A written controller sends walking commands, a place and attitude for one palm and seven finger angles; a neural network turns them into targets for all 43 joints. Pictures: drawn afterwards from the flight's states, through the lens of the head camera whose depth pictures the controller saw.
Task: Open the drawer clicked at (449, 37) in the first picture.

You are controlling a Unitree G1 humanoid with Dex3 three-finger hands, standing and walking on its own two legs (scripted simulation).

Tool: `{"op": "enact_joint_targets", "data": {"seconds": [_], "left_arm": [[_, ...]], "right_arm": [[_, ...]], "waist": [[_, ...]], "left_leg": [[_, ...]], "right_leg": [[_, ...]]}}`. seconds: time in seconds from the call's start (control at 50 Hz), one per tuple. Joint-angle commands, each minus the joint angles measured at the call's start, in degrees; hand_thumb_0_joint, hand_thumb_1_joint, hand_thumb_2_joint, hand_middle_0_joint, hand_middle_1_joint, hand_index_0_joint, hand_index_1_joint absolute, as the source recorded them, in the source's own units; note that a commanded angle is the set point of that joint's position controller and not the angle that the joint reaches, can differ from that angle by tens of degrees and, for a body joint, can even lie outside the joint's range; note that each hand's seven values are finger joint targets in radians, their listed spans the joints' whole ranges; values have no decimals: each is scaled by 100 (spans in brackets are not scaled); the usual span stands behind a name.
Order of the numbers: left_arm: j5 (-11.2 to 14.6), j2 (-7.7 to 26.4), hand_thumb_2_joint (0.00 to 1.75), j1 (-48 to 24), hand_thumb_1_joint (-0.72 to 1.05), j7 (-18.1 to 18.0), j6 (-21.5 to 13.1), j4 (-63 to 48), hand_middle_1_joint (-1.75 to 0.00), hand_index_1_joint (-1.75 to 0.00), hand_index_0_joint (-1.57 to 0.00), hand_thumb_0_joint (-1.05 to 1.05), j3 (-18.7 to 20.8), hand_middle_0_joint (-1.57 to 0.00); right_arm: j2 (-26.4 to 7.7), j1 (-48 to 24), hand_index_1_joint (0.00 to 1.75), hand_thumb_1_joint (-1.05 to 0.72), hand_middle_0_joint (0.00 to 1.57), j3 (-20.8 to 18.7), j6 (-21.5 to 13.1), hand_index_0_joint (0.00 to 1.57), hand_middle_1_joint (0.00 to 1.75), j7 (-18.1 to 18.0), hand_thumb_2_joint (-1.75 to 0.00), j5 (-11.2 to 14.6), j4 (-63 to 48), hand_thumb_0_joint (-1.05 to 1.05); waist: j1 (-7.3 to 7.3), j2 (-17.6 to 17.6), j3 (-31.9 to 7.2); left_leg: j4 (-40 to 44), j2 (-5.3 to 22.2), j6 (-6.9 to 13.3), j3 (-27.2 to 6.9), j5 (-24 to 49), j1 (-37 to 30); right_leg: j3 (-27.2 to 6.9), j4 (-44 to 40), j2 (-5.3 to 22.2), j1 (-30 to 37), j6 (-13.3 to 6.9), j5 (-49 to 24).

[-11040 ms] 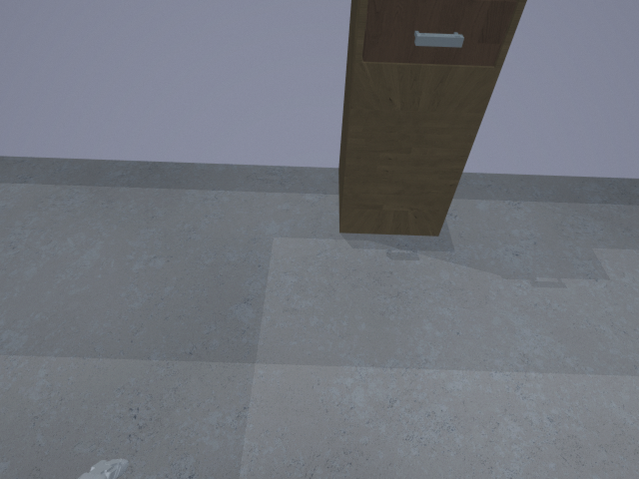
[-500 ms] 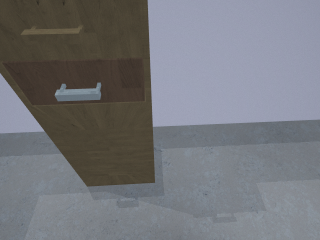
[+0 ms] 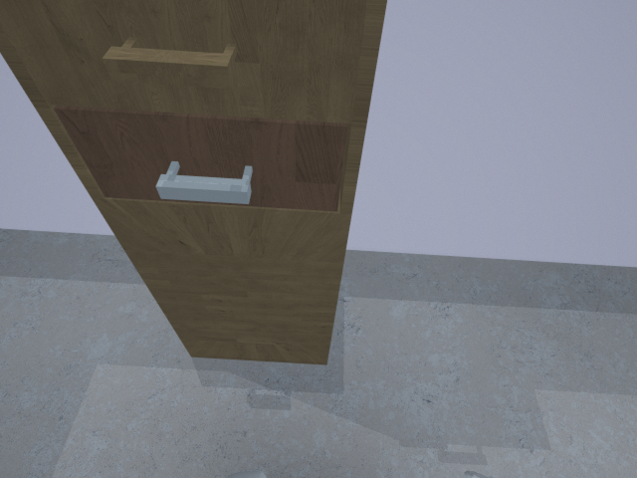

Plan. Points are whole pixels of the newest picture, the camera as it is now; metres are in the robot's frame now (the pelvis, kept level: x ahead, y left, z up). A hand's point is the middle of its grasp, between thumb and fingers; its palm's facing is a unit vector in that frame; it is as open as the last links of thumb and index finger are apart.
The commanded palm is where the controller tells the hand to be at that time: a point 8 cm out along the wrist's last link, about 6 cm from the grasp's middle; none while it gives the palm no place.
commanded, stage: come to a stop and stand still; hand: left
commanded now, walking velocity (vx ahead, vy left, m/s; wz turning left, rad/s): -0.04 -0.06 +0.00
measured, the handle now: (208, 179) +0.48 +0.21 +0.07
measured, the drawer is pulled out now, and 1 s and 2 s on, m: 0.00 0.00 0.00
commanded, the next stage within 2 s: look again from close up in 0.94 s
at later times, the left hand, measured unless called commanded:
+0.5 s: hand out of the picture -0.02 +0.13 -0.17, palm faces +0.06 -0.98 -0.19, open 7.3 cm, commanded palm none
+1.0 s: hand out of the picture -0.09 +0.12 -0.17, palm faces +0.06 -0.99 -0.14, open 7.4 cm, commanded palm none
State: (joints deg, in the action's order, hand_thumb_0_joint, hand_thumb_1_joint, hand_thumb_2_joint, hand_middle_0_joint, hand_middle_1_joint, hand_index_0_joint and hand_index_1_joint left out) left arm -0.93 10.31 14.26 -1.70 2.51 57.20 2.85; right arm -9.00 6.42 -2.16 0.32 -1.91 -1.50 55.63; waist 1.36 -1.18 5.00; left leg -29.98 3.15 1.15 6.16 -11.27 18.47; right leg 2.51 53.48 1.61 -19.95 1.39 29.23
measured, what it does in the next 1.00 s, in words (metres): steps on the spot: right foot, then left foot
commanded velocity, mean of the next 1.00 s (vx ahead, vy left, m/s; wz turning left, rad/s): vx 0.00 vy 0.00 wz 0.00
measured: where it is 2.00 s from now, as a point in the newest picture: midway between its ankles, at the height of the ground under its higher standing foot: outside the picture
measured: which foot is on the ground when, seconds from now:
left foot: down 0.00-0.16, up 0.18-0.38, down 0.40-1.00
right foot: up 0.00-0.12, down 0.14-1.00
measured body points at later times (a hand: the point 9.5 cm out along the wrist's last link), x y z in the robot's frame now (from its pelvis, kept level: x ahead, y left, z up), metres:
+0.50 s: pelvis -0.04 -0.04 +0.01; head -0.03 -0.04 +0.46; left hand -0.03 +0.18 -0.15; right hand -0.05 -0.26 -0.15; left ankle -0.05 +0.08 -0.73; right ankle -0.04 -0.13 -0.73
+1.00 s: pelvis -0.05 -0.03 +0.01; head -0.05 -0.03 +0.46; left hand -0.09 +0.17 -0.15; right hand -0.08 -0.23 -0.15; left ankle -0.05 +0.08 -0.73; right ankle -0.04 -0.13 -0.73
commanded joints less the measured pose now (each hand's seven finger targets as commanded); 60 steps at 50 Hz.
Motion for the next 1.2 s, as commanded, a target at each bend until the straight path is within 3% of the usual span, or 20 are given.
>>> {"op": "enact_joint_targets", "data": {"seconds": [0.0, 0.04, 0.08, 0.1, 0.12, 0.14, 0.16, 0.24, 0.3, 0.34, 0.38, 0.42, 0.46, 0.6, 0.96, 1.0, 1.02, 1.04, 1.1, 1.18], "left_arm": [[-28, 236, 90, 451, 90, 18, -20, -309, -30, -30, -20, 0, 31, -20], [-19, 242, 90, 609, 90, 18, -57, -301, -30, -30, -20, 0, 28, -20], [-43, 244, 90, 969, 90, 8, -116, -175, -30, -30, -20, 0, 35, -20], [-91, 484, 90, 984, 90, -18, -150, -205, -30, -30, -20, 0, 63, -20], [-124, 867, 90, 799, 90, -51, -186, -256, -30, -30, -20, 0, 100, -20], [-90, 919, 90, 600, 90, -58, -220, -349, -30, -30, -20, 0, 68, -20], [-99, 826, 90, 410, 90, -68, -233, -382, -30, -30, -20, 0, 50, -20], [-53, 583, 90, 66, 90, -75, -285, -316, -30, -30, -20, 0, 2, -20], [-36, 597, 90, 383, 90, -65, -299, -131, -30, -30, -20, 0, 1, -20], [23, 557, 90, 356, 90, -67, -301, -16, -30, -30, -20, 0, -14, -20], [83, 316, 90, 552, 90, -47, -304, 91, -30, -30, -20, 0, -67, -20], [61, 294, 90, 509, 90, -48, -309, 227, -30, -30, -20, 0, -99, -20], [66, 360, 90, 470, 90, -45, -281, 362, -30, -30, -20, 0, -115, -20], [48, 272, 90, 590, 90, -39, -305, 539, -30, -30, -20, 0, -174, -20], [25, 9, 90, 1036, 90, -72, -347, 657, -30, -30, -20, 0, -185, -20], [27, -12, 90, 1059, 90, -74, -359, 666, -30, -30, -20, 0, -191, -20], [-72, 254, 90, 1296, 90, -270, -527, 789, -30, -30, -20, 0, -264, -20], [-23, 429, 90, 1149, 90, -218, -606, 776, -30, -30, -20, 0, -274, -20], [20, 273, 90, 865, 90, -156, -569, 507, -30, -30, -20, 0, -254, -20], [10, 133, 90, 787, 90, -107, -436, 425, -30, -30, -20, 0, -277, -20]], "right_arm": [[-1121, 713, 30, -90, 20, -314, 10, 20, 30, -106, -90, -15, -86, 0], [-1123, 623, 30, -90, 20, -323, 32, 20, 30, -68, -90, -5, -90, 0], [-1018, 520, 30, -90, 20, -318, 69, 20, 30, -20, -90, 40, -83, 0], [-754, 527, 30, -90, 20, -296, 89, 20, 30, 15, -90, 90, -119, 0], [-362, 486, 30, -90, 20, -214, 119, 20, 30, 52, -90, 114, -217, 0], [-353, 283, 30, -90, 20, -183, 174, 20, 30, 81, -90, 101, -290, 0], [-317, 186, 30, -90, 20, -189, 220, 20, 30, 92, -90, 85, -246, 0], [-261, 571, 30, -90, 20, -148, 202, 20, 30, 109, -90, 99, 154, 0], [-212, 622, 30, -90, 20, -80, 115, 20, 30, 79, -90, 93, 276, 0], [-197, 964, 30, -90, 20, -29, 35, 20, 30, 43, -90, 97, 490, 0], [-447, 979, 30, -90, 20, 7, -84, 20, 30, -14, -90, 56, 603, 0], [-435, 838, 30, -90, 20, 51, -70, 20, 30, -36, -90, 57, 690, 0], [-379, 883, 30, -90, 20, 83, -69, 20, 30, -18, -90, 81, 779, 0], [-274, 1254, 30, -90, 20, 116, -4, 20, 30, -8, -90, 50, 936, 0], [-121, 1630, 30, -90, 20, 144, -72, 20, 30, -26, -90, 66, 980, 0], [-111, 1663, 30, -90, 20, 145, -99, 20, 30, -32, -90, 66, 978, 0], [-355, 852, 30, -90, 20, 186, -229, 20, 30, 67, -90, 95, 523, 0], [-202, 1028, 30, -90, 20, 207, -204, 20, 30, 85, -90, 139, 343, 0], [-180, 1664, 30, -90, 20, 200, -235, 20, 30, 50, -90, 76, 492, 0], [-311, 1563, 30, -90, 20, 200, -222, 20, 30, 26, -90, 64, 397, 0]], "waist": [[-298, 1003, -991], [-230, 1072, -992], [-36, 640, -999], [-26, -119, -789], [-109, -1305, -475], [-40, -1108, -457], [-78, -865, -390], [-274, -708, -102], [-118, -613, -275], [-208, -347, -470], [-51, 560, -612], [-12, 426, -521], [-11, 794, -336], [-117, 87, 98], [-127, 155, 158], [-130, 218, 56], [157, 56, 297], [-195, 15, -99], [-288, 82, -1062], [-195, 325, -153]], "left_leg": [[870, 1617, 979, -1306, 3134, -1473], [786, 1485, 837, -1205, 2808, -1217], [378, 1060, 463, -903, 1682, -725], [-65, 569, 143, -624, 540, -215], [-482, -45, -170, -146, -994, 476], [-1064, -93, -185, -359, -1598, 256], [-1544, -68, -164, -550, -1653, 232], [-1806, -36, -189, -474, -1232, 222], [-578, -57, -233, -334, -1003, -65], [616, -7, -216, -406, -24, -795], [859, 544, 30, -1005, 1493, -1083], [850, 502, -1, -851, 988, -840], [1220, 465, -5, -951, 240, -558], [1226, 222, -54, -732, -325, -618], [1251, 224, -4, -778, -364, -486], [1260, 250, 1, -787, -210, -531], [-32, 271, -181, -511, 48, -43], [149, 164, -191, -538, -20, -451], [282, 133, -21, -694, 324, -696], [663, 305, 96, -941, 178, -130]], "right_leg": [[-101, -656, 101, -159, 25, 1], [2, -1476, 43, 299, -19, -357], [109, -2910, 17, 1077, -29, -1651], [-449, -3577, 428, 1236, -139, -2204], [-1443, -3754, 1353, 1101, -481, -2812], [-1508, -3866, 1754, 538, -920, -2936], [-1355, -3869, 1644, 299, -1088, -2727], [-723, -3649, 1143, 433, -1045, -3185], [-745, -3360, 1044, 954, -1023, -3507], [-660, -3109, 902, 965, -786, -3171], [-465, -2973, 476, 961, -391, -2932], [-460, -3259, 451, 1183, -302, -2659], [-404, -3387, 452, 1367, -255, -2150], [-613, -3920, 490, 855, -291, -1190], [-546, -3718, 456, 633, -294, -1291], [-525, -3629, 449, 713, -306, -1540], [-743, -3398, 773, 609, -252, -3625], [-803, -3329, 1003, 662, -428, -4045], [-605, -3004, 688, 1081, -510, -2637], [-375, -2911, 425, 672, -426, -1768]]}}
